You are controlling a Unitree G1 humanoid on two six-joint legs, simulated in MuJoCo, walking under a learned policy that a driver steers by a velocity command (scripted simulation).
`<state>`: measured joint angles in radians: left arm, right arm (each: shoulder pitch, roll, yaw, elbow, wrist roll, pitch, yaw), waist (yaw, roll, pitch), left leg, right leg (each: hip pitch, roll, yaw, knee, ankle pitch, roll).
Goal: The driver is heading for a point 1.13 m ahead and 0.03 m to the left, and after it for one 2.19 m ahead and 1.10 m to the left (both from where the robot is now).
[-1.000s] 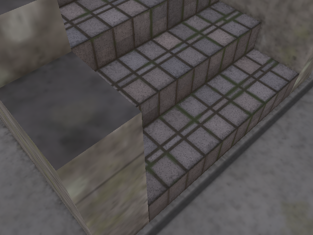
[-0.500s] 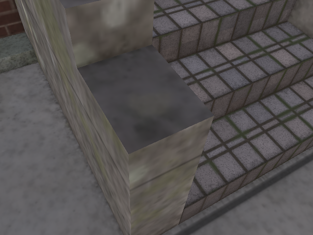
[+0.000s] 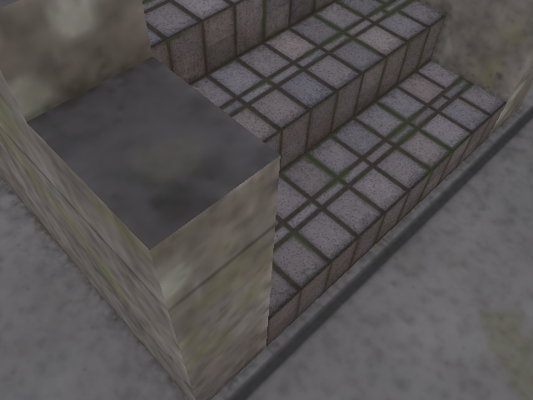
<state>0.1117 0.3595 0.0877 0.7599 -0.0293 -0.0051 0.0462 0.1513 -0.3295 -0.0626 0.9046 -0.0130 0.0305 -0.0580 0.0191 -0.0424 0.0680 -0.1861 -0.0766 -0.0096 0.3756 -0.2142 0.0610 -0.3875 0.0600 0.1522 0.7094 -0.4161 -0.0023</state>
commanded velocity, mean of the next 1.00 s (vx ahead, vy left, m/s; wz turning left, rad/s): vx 0.00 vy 0.03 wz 0.04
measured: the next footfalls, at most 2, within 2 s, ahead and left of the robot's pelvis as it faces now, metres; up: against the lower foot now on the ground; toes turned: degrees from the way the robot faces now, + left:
right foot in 0.42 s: +0.00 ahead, -0.16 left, +0.00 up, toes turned -10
left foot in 0.96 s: -0.01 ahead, +0.12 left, +0.00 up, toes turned +9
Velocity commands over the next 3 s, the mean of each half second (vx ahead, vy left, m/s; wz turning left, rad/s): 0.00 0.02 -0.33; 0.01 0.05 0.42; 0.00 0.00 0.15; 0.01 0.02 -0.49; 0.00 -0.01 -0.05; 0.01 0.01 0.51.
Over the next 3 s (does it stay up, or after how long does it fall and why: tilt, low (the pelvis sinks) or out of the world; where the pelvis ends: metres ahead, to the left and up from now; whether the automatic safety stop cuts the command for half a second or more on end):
stays up -0.03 0.05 0.00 its command is cut before an obstacle from the start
